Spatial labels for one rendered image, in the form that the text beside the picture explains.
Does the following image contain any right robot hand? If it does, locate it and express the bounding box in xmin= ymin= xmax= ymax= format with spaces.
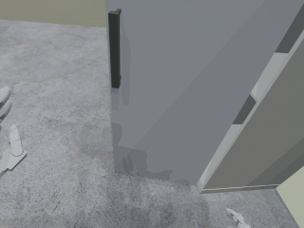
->
xmin=225 ymin=208 xmax=251 ymax=228

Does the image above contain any fridge door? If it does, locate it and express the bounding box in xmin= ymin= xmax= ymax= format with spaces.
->
xmin=104 ymin=0 xmax=304 ymax=186

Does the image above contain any handle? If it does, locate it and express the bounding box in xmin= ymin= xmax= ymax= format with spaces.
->
xmin=108 ymin=9 xmax=122 ymax=89

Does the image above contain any left robot hand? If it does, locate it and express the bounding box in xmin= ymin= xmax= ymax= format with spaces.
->
xmin=0 ymin=85 xmax=28 ymax=179

